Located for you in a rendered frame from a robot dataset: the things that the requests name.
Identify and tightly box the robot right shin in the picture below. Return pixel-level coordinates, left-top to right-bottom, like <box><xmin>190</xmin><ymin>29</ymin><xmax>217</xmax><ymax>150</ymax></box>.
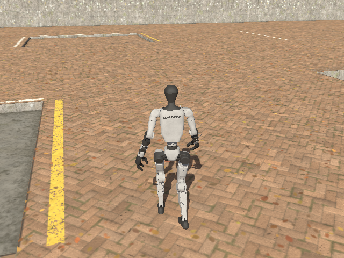
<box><xmin>177</xmin><ymin>182</ymin><xmax>187</xmax><ymax>221</ymax></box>

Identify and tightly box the left robot forearm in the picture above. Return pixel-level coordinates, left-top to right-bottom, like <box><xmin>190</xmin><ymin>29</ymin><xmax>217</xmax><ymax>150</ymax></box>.
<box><xmin>138</xmin><ymin>131</ymin><xmax>151</xmax><ymax>157</ymax></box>

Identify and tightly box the robot left hand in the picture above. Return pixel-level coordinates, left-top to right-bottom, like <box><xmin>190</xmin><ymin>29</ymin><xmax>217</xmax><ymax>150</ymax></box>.
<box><xmin>135</xmin><ymin>155</ymin><xmax>148</xmax><ymax>171</ymax></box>

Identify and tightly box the right robot forearm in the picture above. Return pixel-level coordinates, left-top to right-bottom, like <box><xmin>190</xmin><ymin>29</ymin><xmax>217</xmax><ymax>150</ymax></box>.
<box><xmin>191</xmin><ymin>129</ymin><xmax>199</xmax><ymax>144</ymax></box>

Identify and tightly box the left robot foot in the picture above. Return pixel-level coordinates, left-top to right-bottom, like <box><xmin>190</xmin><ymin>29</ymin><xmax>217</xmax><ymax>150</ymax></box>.
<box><xmin>157</xmin><ymin>201</ymin><xmax>165</xmax><ymax>214</ymax></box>

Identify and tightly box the left robot upper arm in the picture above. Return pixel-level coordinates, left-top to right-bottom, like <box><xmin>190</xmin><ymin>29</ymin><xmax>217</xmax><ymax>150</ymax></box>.
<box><xmin>146</xmin><ymin>108</ymin><xmax>161</xmax><ymax>139</ymax></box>

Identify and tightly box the robot right hand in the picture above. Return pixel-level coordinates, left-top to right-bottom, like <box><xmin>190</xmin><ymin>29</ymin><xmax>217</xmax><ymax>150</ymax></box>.
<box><xmin>187</xmin><ymin>141</ymin><xmax>199</xmax><ymax>151</ymax></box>

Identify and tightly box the right robot upper arm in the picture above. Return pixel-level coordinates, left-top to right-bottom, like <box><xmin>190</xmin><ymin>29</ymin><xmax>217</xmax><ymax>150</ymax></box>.
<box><xmin>183</xmin><ymin>107</ymin><xmax>197</xmax><ymax>136</ymax></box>

